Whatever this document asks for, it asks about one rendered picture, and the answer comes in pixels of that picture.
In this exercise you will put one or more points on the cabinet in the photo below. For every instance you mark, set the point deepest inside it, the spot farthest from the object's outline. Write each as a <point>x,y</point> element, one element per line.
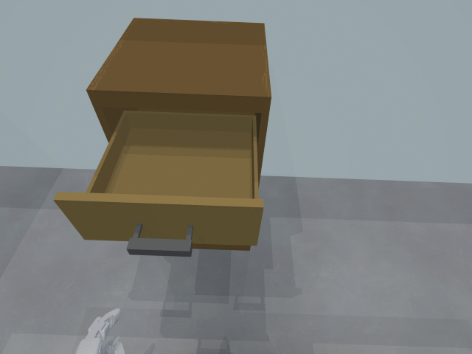
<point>186,66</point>

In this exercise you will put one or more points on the robot left hand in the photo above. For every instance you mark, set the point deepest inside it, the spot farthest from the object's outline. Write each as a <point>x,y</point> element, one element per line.
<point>98,332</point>

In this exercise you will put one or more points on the handle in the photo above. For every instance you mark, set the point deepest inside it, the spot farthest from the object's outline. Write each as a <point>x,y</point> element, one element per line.
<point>160,247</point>

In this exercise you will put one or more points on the drawer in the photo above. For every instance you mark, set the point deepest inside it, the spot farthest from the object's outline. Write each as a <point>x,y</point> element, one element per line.
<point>168,170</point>

